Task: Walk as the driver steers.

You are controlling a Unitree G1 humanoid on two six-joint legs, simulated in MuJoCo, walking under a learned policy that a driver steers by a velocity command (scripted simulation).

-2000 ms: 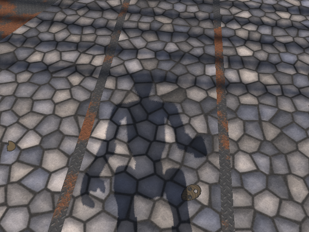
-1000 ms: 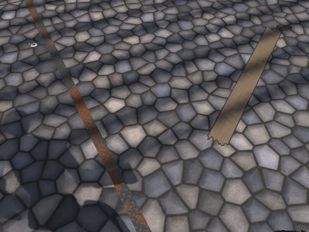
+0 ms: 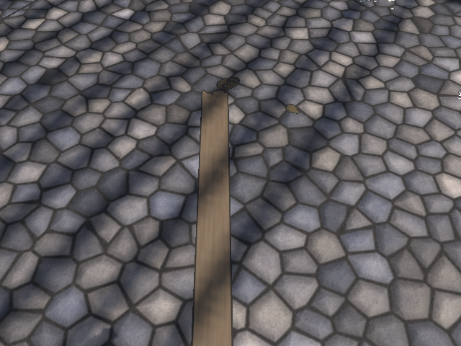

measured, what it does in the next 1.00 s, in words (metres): walks ahead, turning right: right foot, then left foot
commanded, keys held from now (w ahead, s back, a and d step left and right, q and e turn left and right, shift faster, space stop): w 0.18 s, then w+e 0.82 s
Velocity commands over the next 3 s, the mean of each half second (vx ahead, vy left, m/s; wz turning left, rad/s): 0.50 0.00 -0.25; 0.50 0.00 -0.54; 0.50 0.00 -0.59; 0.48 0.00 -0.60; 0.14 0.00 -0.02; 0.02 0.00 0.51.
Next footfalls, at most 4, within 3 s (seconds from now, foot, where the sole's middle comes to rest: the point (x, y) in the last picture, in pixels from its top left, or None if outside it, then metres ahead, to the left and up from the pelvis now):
0.44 right None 0.41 -0.15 -0.76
0.92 left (253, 266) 0.73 -0.02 -0.76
1.44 right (369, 244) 0.82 -0.39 -0.76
1.94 left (376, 166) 1.16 -0.48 -0.76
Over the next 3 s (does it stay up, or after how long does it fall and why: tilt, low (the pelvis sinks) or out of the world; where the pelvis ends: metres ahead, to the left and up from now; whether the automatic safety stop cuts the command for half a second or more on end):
stays up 1.09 -0.50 0.02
